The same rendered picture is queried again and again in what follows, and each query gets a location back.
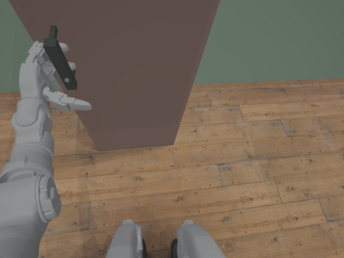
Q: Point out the robot right shin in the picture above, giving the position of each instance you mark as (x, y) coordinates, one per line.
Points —
(178, 254)

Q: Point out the cupboard door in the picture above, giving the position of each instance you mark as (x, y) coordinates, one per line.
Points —
(134, 58)

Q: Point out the left robot forearm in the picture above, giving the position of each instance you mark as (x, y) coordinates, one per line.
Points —
(32, 153)

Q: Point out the robot left hand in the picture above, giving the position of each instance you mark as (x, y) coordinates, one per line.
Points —
(33, 80)

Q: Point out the robot left upper arm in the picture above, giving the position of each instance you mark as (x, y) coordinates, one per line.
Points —
(27, 205)

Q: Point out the robot right thigh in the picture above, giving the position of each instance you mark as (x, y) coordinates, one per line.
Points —
(195, 241)

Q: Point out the handle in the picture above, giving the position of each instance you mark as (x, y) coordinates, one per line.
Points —
(58, 59)

